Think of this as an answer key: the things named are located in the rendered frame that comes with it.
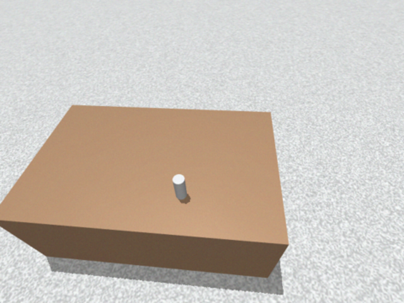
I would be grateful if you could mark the can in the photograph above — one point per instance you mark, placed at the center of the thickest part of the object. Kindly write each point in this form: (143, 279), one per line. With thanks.
(179, 186)

